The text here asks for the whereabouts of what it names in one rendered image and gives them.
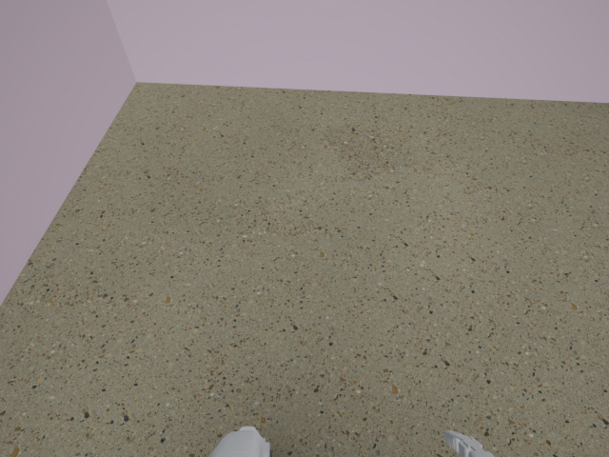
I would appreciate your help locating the robot left thigh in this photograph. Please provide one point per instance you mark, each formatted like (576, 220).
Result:
(242, 443)

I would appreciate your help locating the robot left shin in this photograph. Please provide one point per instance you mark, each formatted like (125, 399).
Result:
(249, 428)

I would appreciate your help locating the robot right hand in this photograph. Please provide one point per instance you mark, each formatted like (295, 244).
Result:
(465, 446)

